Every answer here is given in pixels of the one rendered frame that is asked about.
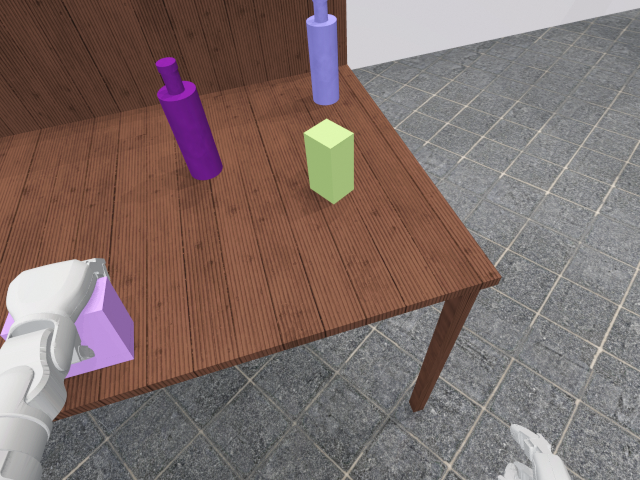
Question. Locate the table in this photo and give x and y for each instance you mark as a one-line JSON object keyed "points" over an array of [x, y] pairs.
{"points": [[214, 273]]}

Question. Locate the left robot forearm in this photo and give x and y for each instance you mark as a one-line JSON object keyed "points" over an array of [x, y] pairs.
{"points": [[34, 361]]}

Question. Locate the robot right hand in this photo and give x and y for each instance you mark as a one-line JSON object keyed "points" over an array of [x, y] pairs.
{"points": [[545, 465]]}

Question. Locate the sponge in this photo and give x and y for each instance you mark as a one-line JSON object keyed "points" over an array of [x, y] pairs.
{"points": [[104, 325]]}

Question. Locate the robot left hand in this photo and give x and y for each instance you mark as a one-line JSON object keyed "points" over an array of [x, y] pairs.
{"points": [[62, 288]]}

